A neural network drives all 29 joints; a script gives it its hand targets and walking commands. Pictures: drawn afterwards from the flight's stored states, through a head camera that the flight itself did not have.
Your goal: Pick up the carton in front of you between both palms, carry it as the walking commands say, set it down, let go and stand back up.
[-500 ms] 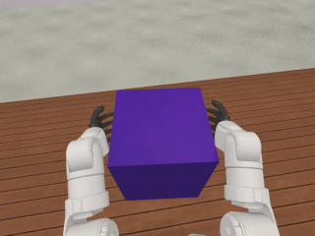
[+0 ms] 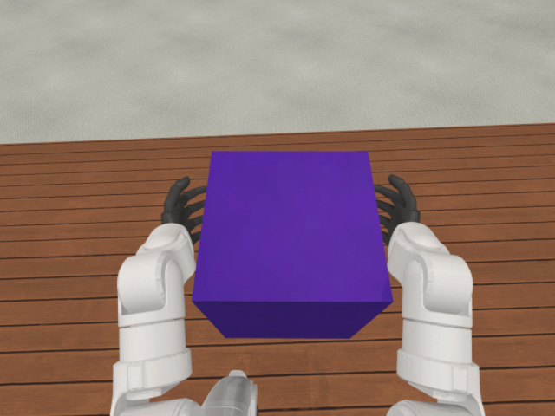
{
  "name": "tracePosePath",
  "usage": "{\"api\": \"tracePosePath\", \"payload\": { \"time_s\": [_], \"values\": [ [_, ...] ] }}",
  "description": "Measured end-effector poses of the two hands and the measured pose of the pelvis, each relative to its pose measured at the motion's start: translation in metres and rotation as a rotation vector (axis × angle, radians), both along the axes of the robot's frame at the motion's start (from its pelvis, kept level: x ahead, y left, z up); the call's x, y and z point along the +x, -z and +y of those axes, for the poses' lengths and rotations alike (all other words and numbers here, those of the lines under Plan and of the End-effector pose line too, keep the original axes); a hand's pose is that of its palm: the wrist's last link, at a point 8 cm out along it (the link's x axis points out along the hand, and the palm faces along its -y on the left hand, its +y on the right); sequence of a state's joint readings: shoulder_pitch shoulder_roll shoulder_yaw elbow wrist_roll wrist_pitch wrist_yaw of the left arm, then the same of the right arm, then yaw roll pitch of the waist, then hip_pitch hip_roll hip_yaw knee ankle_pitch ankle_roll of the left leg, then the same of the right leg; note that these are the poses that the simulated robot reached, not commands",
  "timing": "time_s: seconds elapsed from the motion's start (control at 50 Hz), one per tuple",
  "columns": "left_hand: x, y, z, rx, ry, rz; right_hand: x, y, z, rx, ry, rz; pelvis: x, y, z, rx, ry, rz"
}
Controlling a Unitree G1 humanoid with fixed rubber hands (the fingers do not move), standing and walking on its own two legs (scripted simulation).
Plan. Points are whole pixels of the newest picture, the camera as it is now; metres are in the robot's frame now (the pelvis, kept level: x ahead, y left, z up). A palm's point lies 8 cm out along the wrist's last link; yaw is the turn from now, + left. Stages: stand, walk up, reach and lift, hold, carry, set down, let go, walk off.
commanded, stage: carry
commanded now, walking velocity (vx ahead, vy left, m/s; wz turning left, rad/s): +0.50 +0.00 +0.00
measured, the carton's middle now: (288, 255) +0.33 +0.02 +0.02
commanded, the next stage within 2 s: none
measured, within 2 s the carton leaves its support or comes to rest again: neither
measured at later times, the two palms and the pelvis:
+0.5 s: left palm (226, 122) +0.63 +0.15 +0.03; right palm (377, 125) +0.61 -0.15 +0.04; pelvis +0.29 +0.02 -0.05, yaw -2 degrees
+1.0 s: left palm (248, 63) +0.93 +0.14 -0.01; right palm (360, 62) +0.94 -0.16 -0.02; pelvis +0.61 -0.03 -0.10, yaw +0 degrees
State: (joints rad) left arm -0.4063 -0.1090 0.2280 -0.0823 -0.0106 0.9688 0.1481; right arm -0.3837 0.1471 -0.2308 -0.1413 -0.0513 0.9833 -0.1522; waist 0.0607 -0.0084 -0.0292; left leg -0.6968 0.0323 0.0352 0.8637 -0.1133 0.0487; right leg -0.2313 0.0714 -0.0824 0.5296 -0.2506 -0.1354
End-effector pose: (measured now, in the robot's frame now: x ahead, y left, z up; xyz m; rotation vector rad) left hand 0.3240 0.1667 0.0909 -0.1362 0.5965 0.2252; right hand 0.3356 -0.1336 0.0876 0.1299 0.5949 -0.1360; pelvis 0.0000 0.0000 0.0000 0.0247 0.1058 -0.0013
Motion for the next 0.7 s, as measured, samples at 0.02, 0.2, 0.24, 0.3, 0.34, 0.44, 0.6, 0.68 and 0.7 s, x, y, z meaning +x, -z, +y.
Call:
{"api": "tracePosePath", "payload": {
  "time_s": [0.02,0.2,0.24,0.3,0.34,0.44,0.6,0.68,0.7],
  "values": [
    [0.014,-0.002,-0.001,0.002,0.010,-0.010,0.012,-0.002,-0.001,-0.005,0.005,-0.011,0.013,0.002,0.001,-0.005,0.004,0.000],
    [0.150,0.022,-0.002,0.027,0.094,-0.064,0.127,0.015,-0.004,-0.069,0.063,-0.062,0.141,0.056,0.018,-0.040,0.046,-0.035],
    [0.172,0.039,-0.008,0.030,0.122,-0.001,0.140,0.032,-0.010,-0.064,0.092,0.000,0.160,0.060,0.022,-0.038,0.035,-0.034],
    [0.198,0.056,-0.017,0.004,0.137,0.068,0.158,0.051,-0.016,-0.023,0.125,0.069,0.188,0.057,0.029,-0.047,0.034,-0.038],
    [0.217,0.062,-0.019,-0.020,0.132,0.080,0.175,0.057,-0.018,-0.011,0.140,0.081,0.207,0.054,0.031,-0.049,0.037,-0.038],
    [0.270,0.062,-0.018,-0.030,0.115,0.051,0.235,0.053,-0.017,-0.011,0.128,0.054,0.258,0.050,0.028,-0.057,0.030,-0.035],
    [0.371,0.053,-0.020,-0.008,0.088,-0.023,0.348,0.041,-0.020,-0.025,0.083,-0.019,0.362,0.057,0.009,-0.041,0.013,-0.022],
    [0.435,0.058,-0.033,0.020,0.086,-0.060,0.411,0.052,-0.034,-0.037,0.068,-0.057,0.426,0.081,-0.004,-0.018,-0.011,-0.029],
    [0.450,0.062,-0.035,0.028,0.076,-0.068,0.429,0.058,-0.037,-0.039,0.056,-0.067,0.442,0.091,-0.009,-0.002,-0.024,-0.037]
  ]
}}
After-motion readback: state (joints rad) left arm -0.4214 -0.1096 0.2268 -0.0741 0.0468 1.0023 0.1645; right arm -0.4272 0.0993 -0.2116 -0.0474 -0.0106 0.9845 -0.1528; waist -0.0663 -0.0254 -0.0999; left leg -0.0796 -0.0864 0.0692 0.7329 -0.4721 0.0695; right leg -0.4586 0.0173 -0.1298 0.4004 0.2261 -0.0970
